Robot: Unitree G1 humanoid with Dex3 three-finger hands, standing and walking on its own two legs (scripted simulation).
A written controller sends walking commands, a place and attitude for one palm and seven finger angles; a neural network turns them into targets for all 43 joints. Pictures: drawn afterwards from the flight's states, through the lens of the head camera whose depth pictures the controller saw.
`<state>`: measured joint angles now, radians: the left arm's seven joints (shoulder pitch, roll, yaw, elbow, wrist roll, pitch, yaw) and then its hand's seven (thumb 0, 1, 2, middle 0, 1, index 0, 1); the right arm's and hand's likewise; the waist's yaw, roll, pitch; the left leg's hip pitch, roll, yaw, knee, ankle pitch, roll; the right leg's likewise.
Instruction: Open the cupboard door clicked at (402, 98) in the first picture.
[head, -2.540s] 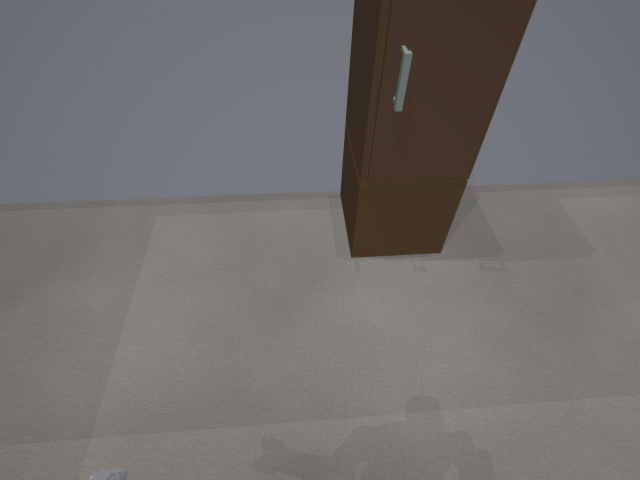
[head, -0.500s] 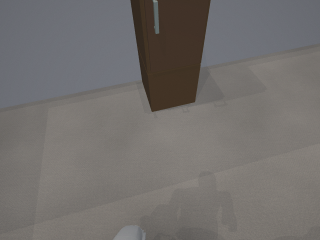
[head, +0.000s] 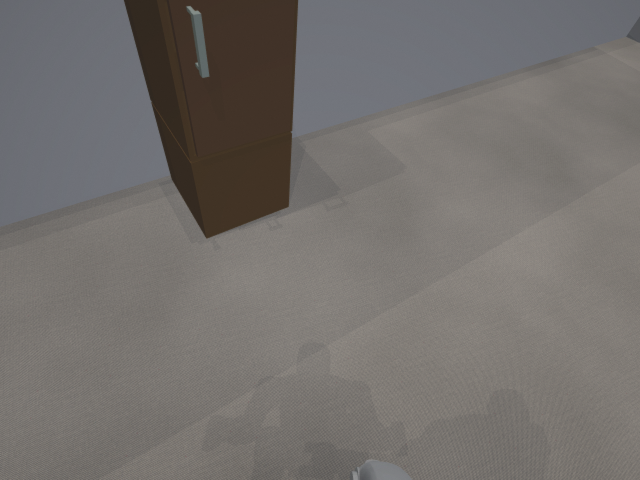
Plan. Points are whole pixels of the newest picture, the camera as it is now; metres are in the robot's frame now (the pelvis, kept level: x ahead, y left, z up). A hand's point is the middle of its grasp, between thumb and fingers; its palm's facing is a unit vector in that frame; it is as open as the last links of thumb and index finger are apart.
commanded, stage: walk to a spot facing it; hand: left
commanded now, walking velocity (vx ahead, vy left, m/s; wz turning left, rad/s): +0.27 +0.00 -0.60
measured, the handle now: (197, 42) +1.04 +0.40 +0.01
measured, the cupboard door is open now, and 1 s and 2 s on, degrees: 0 0 0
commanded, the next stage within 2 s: turn to face it in 1.32 s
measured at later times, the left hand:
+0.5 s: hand (262, 427) +0.22 +0.09 -0.17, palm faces -0.31 -0.93 -0.19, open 7.4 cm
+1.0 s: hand (293, 294) +0.46 +0.08 -0.18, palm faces -0.45 -0.88 -0.14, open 7.4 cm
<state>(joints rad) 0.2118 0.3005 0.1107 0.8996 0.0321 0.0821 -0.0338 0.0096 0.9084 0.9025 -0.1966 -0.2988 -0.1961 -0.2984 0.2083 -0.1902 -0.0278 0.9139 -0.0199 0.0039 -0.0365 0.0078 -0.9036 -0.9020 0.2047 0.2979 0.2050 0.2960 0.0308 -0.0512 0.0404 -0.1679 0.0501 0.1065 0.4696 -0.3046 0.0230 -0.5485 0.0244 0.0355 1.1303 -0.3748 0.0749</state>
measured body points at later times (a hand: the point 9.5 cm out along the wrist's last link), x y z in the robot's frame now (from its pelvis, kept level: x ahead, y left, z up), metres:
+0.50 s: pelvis +0.10 -0.06 -0.01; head +0.12 -0.06 +0.44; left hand +0.23 +0.14 -0.15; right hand +0.04 -0.33 -0.15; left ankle +0.17 +0.06 -0.68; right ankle +0.01 -0.17 -0.74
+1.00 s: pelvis +0.32 -0.06 +0.00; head +0.35 -0.04 +0.45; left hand +0.48 +0.12 -0.16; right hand +0.18 -0.25 -0.13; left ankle +0.31 +0.01 -0.74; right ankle +0.28 -0.22 -0.64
